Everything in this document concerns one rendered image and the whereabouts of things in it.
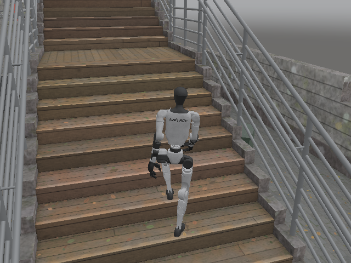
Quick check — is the robot right foot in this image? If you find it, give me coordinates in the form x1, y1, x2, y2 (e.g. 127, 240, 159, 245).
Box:
174, 223, 185, 237

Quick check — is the left robot upper arm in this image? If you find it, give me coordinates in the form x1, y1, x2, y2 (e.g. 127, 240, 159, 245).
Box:
156, 110, 168, 141

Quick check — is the robot left hand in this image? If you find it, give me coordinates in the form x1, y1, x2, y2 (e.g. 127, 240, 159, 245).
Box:
148, 161, 161, 179

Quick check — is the robot right forearm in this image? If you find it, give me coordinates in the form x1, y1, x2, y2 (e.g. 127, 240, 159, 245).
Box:
188, 134, 199, 147

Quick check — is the robot left forearm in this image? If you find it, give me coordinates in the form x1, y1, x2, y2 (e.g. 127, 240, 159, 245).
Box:
150, 133, 161, 163

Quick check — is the robot right hand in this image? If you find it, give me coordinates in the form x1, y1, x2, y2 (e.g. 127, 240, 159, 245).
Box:
181, 142, 193, 152

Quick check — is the left robot shin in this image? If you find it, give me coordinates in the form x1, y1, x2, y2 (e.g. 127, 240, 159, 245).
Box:
161, 163, 172, 193

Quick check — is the right robot upper arm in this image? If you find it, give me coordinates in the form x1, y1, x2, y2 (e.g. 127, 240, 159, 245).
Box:
189, 111, 200, 140

